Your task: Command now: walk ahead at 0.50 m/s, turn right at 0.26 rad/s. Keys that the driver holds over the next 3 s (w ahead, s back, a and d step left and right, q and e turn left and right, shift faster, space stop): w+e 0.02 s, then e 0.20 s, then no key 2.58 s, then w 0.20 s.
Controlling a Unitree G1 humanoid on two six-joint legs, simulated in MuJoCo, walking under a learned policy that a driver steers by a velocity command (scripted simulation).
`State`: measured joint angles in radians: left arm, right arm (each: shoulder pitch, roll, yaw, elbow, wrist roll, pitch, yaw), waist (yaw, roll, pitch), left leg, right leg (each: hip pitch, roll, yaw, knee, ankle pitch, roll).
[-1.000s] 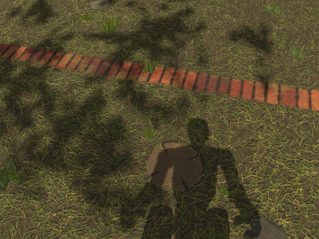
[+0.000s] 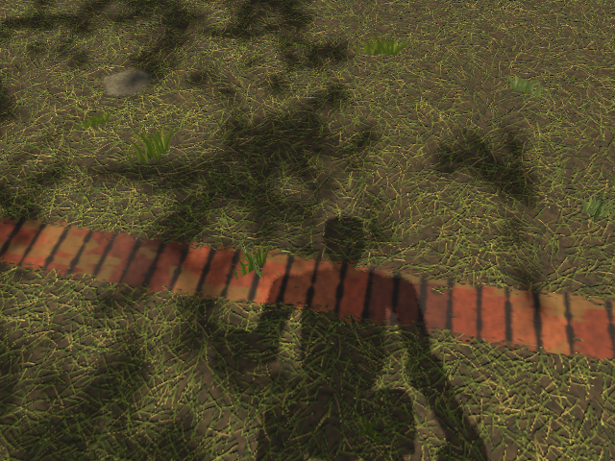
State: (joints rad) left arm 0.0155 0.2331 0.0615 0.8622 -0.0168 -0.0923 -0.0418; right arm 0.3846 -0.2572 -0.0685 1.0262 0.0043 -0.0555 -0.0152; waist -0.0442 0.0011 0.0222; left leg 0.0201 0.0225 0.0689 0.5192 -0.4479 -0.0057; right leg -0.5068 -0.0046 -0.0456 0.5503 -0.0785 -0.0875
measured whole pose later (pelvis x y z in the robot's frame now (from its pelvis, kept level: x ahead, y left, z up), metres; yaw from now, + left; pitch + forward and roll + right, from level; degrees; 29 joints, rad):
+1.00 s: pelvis +0.23 -0.03 +0.02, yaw -12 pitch -1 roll +0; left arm 0.24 0.21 0.03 1.01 0.01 -0.02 0.02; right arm 0.15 -0.24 -0.04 1.00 -0.01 -0.01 -0.02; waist -0.01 0.01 0.03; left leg -0.29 0.02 -0.02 0.49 -0.19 -0.03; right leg -0.17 0.00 0.03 0.52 -0.33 0.00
